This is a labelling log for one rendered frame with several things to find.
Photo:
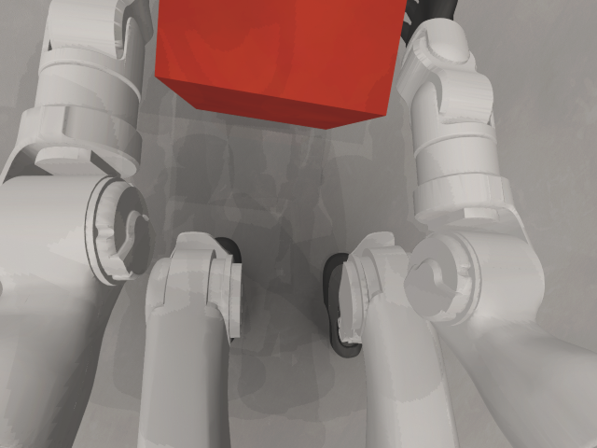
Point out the robot right hand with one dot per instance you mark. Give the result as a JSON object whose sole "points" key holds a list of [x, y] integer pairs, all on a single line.
{"points": [[425, 10]]}

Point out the carton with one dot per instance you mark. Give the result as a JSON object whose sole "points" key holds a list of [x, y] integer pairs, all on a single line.
{"points": [[313, 63]]}

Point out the left robot upper arm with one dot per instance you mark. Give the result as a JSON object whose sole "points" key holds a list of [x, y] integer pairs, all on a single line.
{"points": [[68, 244]]}

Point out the robot right foot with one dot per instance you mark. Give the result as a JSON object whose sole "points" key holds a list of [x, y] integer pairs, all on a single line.
{"points": [[331, 286]]}

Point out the robot right forearm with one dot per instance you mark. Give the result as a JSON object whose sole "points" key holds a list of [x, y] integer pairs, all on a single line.
{"points": [[454, 138]]}

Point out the robot left forearm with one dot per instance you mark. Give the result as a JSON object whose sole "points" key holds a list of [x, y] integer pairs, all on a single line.
{"points": [[88, 93]]}

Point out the right robot shin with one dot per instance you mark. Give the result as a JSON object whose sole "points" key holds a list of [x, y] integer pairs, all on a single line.
{"points": [[376, 239]]}

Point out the right robot upper arm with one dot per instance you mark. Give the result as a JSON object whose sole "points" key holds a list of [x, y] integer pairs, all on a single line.
{"points": [[481, 291]]}

